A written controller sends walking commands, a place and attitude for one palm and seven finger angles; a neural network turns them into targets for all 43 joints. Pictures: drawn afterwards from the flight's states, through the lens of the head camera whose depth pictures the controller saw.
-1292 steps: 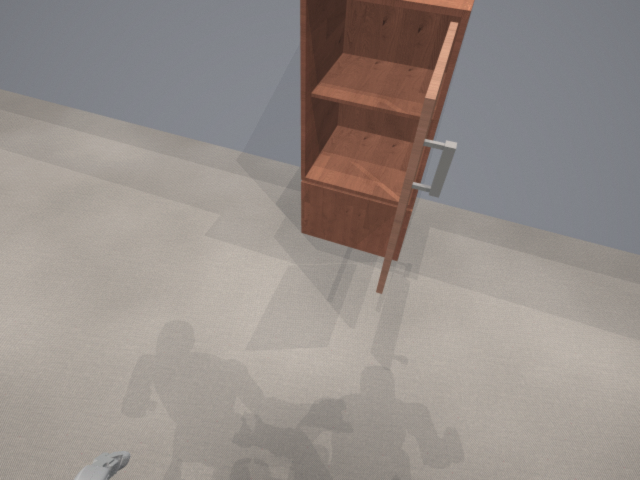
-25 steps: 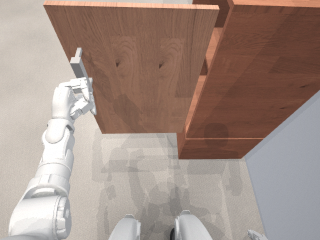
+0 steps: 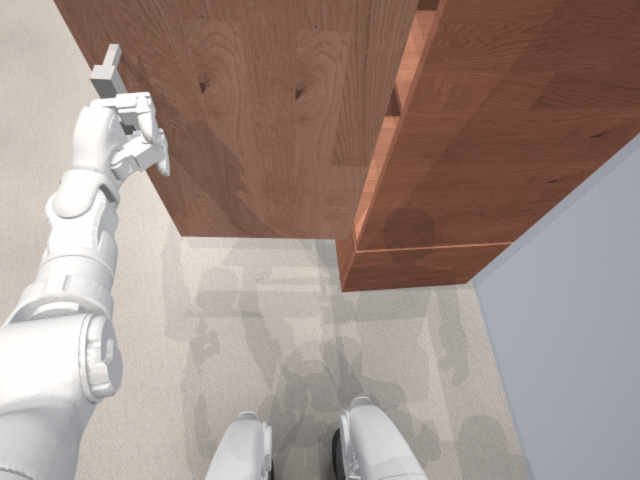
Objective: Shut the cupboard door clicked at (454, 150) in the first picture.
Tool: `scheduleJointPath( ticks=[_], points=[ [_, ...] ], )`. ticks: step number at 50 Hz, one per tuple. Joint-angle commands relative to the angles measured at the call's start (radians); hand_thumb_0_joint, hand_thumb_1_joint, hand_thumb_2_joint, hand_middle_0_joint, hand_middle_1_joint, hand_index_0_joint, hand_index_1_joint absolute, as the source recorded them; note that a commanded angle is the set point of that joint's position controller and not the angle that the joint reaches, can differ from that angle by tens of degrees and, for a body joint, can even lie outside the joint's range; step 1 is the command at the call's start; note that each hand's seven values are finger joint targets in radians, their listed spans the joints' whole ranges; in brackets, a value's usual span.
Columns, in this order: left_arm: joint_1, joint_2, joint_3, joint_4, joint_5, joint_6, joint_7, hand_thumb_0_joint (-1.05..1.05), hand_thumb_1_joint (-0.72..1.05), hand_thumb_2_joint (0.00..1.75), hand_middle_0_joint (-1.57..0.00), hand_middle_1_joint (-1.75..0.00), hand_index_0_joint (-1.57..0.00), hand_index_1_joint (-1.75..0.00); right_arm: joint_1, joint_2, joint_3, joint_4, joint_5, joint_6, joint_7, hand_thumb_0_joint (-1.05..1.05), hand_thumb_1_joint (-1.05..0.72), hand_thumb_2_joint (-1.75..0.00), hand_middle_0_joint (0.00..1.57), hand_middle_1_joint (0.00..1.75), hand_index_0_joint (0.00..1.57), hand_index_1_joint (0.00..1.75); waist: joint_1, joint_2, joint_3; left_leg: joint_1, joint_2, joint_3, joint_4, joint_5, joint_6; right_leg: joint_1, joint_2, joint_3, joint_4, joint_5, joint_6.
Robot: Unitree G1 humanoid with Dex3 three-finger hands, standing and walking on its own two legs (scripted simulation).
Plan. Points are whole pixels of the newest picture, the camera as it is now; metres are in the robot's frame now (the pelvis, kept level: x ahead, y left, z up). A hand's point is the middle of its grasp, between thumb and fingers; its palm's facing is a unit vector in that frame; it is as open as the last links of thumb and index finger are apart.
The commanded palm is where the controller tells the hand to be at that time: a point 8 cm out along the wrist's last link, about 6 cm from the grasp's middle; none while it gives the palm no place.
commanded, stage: push the door shut along its arc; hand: left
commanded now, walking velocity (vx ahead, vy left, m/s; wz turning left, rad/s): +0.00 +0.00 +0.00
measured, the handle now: (128, 102) +0.57 +0.21 +0.07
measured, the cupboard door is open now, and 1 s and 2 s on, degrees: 85 74 67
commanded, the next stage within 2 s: pull the fist back off the door in 1.04 s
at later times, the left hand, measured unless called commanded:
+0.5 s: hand (193, 106) +0.56 +0.13 +0.08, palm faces -0.22 -0.97 +0.01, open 3.1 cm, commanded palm +0.55 +0.18 +0.08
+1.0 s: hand (200, 83) +0.60 +0.13 +0.08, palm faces -0.32 -0.95 -0.01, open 3.2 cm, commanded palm +0.62 +0.14 +0.08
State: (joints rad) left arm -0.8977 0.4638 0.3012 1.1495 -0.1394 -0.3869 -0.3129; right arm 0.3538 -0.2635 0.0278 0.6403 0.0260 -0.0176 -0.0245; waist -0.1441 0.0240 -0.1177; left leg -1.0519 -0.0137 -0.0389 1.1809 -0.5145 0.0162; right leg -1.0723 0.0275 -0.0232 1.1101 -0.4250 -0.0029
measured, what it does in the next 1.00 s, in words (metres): stands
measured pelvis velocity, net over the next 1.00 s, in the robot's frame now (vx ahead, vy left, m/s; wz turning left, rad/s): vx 0.01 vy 0.01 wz -0.04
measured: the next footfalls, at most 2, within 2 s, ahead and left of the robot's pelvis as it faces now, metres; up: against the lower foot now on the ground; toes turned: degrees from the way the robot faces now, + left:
none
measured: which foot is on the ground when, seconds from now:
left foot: down 0.00-1.00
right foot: down 0.00-1.00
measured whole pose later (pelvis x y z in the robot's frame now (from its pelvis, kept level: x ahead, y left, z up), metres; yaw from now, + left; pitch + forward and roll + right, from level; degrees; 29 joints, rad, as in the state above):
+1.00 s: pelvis +0.01 +0.01 -0.02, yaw -3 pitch +30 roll -5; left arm -1.34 0.72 0.30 1.35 -0.01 -0.22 -0.46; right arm 0.40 -0.26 0.08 0.65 -0.01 -0.03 -0.03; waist -0.30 0.05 -0.10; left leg -1.27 0.02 -0.06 1.30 -0.56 0.02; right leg -1.27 0.06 -0.05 1.17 -0.44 0.00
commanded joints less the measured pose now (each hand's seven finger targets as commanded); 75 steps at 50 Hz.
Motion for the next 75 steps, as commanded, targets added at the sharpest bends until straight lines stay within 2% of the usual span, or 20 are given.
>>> scheduleJointPath(
  ticks=[1,10,15,17,21,24,29,39,42,53,56,57,58,60,61,64,66,68,73,75],
  points=[
    [-0.486,0.192,0.020,-0.209,-0.007,-0.065,-0.031,0.00,0.90,0.90,-1.30,-1.50,-1.30,-1.50,0.149,-0.183,-0.069,-0.060,-0.007,-0.018,-0.012,0.00,-0.90,-0.90,0.20,0.30,0.20,0.30,-0.039,0.111,-0.519,0.330,0.024,-0.052,-0.145,0.320,0.006,0.215,0.000,0.013,-0.112,0.207,-0.027],
    [-0.628,0.235,0.007,-0.145,0.032,-0.037,-0.028,0.00,0.90,0.90,-1.30,-1.50,-1.30,-1.50,0.182,-0.188,-0.057,-0.041,-0.009,-0.007,-0.009,0.00,-0.90,-0.90,0.20,0.30,0.20,0.30,-0.092,0.138,-0.471,0.301,0.029,-0.062,-0.133,0.280,0.011,0.152,0.009,0.009,-0.120,0.157,-0.025],
    [-0.675,0.239,-0.003,-0.162,0.028,-0.037,-0.060,0.00,0.90,0.90,-1.30,-1.50,-1.30,-1.50,0.202,-0.194,-0.057,-0.034,-0.017,-0.007,-0.008,0.00,-0.90,-0.90,0.20,0.30,0.20,0.30,-0.097,0.199,-0.553,0.385,0.033,-0.077,-0.120,0.366,0.003,0.129,0.011,0.000,-0.107,0.196,-0.031],
    [-0.673,0.252,0.009,-0.109,0.024,-0.017,-0.069,0.00,0.90,0.90,-1.30,-1.50,-1.30,-1.50,0.204,-0.197,-0.053,-0.031,-0.016,-0.005,-0.007,0.00,-0.90,-0.90,0.20,0.30,0.20,0.30,-0.111,0.157,-0.514,0.338,0.034,-0.070,-0.112,0.343,0.010,0.133,0.014,0.003,-0.115,0.192,-0.027],
    [-0.699,0.354,0.076,-0.042,0.042,0.021,-0.065,0.00,0.90,0.90,-1.30,-1.50,-1.30,-1.50,0.216,-0.198,-0.039,-0.046,-0.014,-0.002,-0.012,0.00,-0.90,-0.90,0.20,0.30,0.20,0.30,-0.116,0.105,-0.482,0.202,0.029,-0.047,-0.097,0.290,0.026,0.186,0.016,0.014,-0.108,0.188,-0.023],
    [-0.736,0.423,0.106,-0.074,0.069,0.011,-0.059,0.00,0.90,0.90,-1.30,-1.50,-1.30,-1.50,0.226,-0.197,-0.035,-0.054,-0.020,-0.002,-0.013,0.00,-0.90,-0.90,0.20,0.30,0.20,0.30,-0.108,0.161,-0.532,0.212,0.029,-0.045,-0.078,0.331,0.023,0.187,0.015,0.017,-0.087,0.222,-0.025],
    [-0.731,0.452,0.112,-0.061,0.080,0.016,-0.091,0.00,0.90,0.90,-1.30,-1.50,-1.30,-1.50,0.239,-0.199,-0.035,-0.061,-0.022,0.004,-0.014,0.00,-0.90,-0.90,0.20,0.30,0.20,0.30,-0.120,0.144,-0.571,0.211,0.036,-0.043,-0.056,0.369,0.023,0.201,0.022,0.014,-0.073,0.266,-0.022],
    [-0.911,0.474,0.082,-0.058,0.087,0.076,-0.135,0.00,0.90,0.90,-1.30,-1.50,-1.30,-1.50,0.270,-0.206,-0.032,-0.028,-0.026,-0.006,-0.027,0.00,-0.90,-0.90,0.20,0.30,0.20,0.30,-0.176,0.209,-0.590,0.240,0.043,-0.057,-0.022,0.398,0.026,0.126,0.027,0.005,-0.064,0.276,-0.022],
    [-0.908,0.430,0.044,-0.046,0.097,0.083,-0.145,0.00,0.90,0.90,-1.30,-1.50,-1.30,-1.50,0.271,-0.205,-0.033,-0.020,-0.031,-0.011,-0.023,0.00,-0.90,-0.90,0.20,0.30,0.20,0.30,-0.173,0.258,-0.594,0.286,0.043,-0.069,-0.018,0.424,0.017,0.073,0.028,-0.007,-0.059,0.262,-0.027],
    [-1.058,0.372,-0.025,0.009,0.111,0.120,-0.161,0.00,0.90,0.90,-1.30,-1.50,-1.30,-1.50,0.292,-0.214,-0.025,0.022,-0.043,-0.029,-0.030,0.00,-0.90,-0.90,0.20,0.30,0.20,0.30,-0.246,0.286,-0.546,0.306,0.052,-0.097,0.008,0.423,0.021,-0.059,0.036,-0.037,-0.043,0.220,-0.033],
    [-1.104,0.362,-0.040,-0.013,0.121,0.126,-0.159,0.00,0.90,0.90,-1.30,-1.50,-1.30,-1.50,0.298,-0.215,-0.028,0.031,-0.049,-0.034,-0.028,0.00,-0.90,-0.90,0.20,0.30,0.20,0.30,-0.254,0.331,-0.592,0.350,0.055,-0.103,0.018,0.457,0.017,-0.083,0.036,-0.041,-0.035,0.229,-0.034],
    [-1.103,0.356,-0.047,-0.007,0.126,0.131,-0.160,0.00,0.90,0.90,-1.30,-1.50,-1.30,-1.50,0.298,-0.215,-0.027,0.032,-0.050,-0.036,-0.027,0.00,-0.90,-0.90,0.20,0.30,0.20,0.30,-0.252,0.347,-0.597,0.355,0.054,-0.106,0.023,0.470,0.015,-0.092,0.037,-0.043,-0.029,0.233,-0.036],
    [-1.075,0.398,0.166,-0.018,0.059,0.147,0.026,0.00,0.90,0.90,-1.30,-1.50,-1.30,-1.50,0.360,-0.197,-0.012,-0.002,-0.074,-0.037,-0.013,0.00,-0.90,-0.90,0.20,0.30,0.20,0.30,-0.203,0.387,-0.596,0.342,0.067,-0.133,-0.002,0.484,0.005,-0.079,0.030,-0.045,-0.029,0.238,-0.038],
    [-0.983,0.264,0.086,0.000,0.086,0.167,0.163,0.00,0.90,0.90,-1.30,-1.50,-1.30,-1.50,0.346,-0.185,-0.021,-0.012,-0.084,-0.025,0.020,0.00,-0.90,-0.90,0.20,0.30,0.20,0.30,-0.203,0.356,-0.606,0.346,0.072,-0.135,-0.015,0.498,-0.014,-0.077,0.026,-0.052,-0.026,0.233,-0.026],
    [-0.952,0.262,0.120,-0.009,0.085,0.169,0.217,0.00,0.90,0.90,-1.30,-1.50,-1.30,-1.50,0.359,-0.190,-0.027,-0.015,-0.096,-0.018,0.033,0.00,-0.90,-0.90,0.20,0.30,0.20,0.30,-0.202,0.283,-0.596,0.328,0.075,-0.136,-0.019,0.485,-0.014,-0.060,0.025,-0.056,-0.032,0.231,-0.019],
    [-0.933,0.249,0.098,-0.136,0.186,0.104,0.384,0.00,0.90,0.90,-1.30,-1.50,-1.30,-1.50,0.364,-0.180,-0.037,-0.035,-0.123,-0.006,0.075,0.00,-0.90,-0.90,0.20,0.30,0.20,0.30,-0.176,0.344,-0.665,0.357,0.070,-0.116,-0.013,0.541,-0.019,-0.028,0.021,-0.045,-0.027,0.263,-0.018],
    [-0.893,0.236,0.055,-0.147,0.260,0.071,0.415,0.00,0.90,0.90,-1.30,-1.50,-1.30,-1.50,0.371,-0.179,-0.049,-0.029,-0.127,0.013,0.098,0.00,-0.90,-0.90,0.20,0.30,0.20,0.30,-0.170,0.353,-0.662,0.394,0.073,-0.110,-0.017,0.572,-0.027,-0.020,0.021,-0.045,-0.032,0.275,-0.024],
    [-0.881,0.279,0.081,-0.150,0.274,0.052,0.409,0.00,0.90,0.90,-1.30,-1.50,-1.30,-1.50,0.383,-0.188,-0.057,-0.030,-0.123,0.032,0.103,0.00,-0.90,-0.90,0.20,0.30,0.20,0.30,-0.175,0.291,-0.667,0.380,0.066,-0.104,-0.032,0.556,-0.015,0.050,0.027,-0.037,-0.049,0.302,-0.024],
    [-0.823,0.339,0.164,-0.222,0.173,0.022,0.329,0.00,0.90,0.90,-1.30,-1.50,-1.30,-1.50,0.362,-0.179,-0.060,-0.052,-0.094,0.043,0.088,0.00,-0.90,-0.90,0.20,0.30,0.20,0.30,-0.127,0.236,-0.728,0.326,0.042,-0.058,-0.090,0.495,0.000,0.293,0.029,-0.006,-0.092,0.400,-0.020],
    [-0.731,0.271,0.134,-0.213,0.157,0.009,0.321,0.00,0.90,0.90,-1.30,-1.50,-1.30,-1.50,0.344,-0.163,-0.062,-0.056,-0.086,0.041,0.089,0.00,-0.90,-0.90,0.20,0.30,0.20,0.30,-0.111,0.225,-0.679,0.321,0.038,-0.039,-0.106,0.490,0.000,0.310,0.028,-0.002,-0.111,0.413,-0.018]
  ],
)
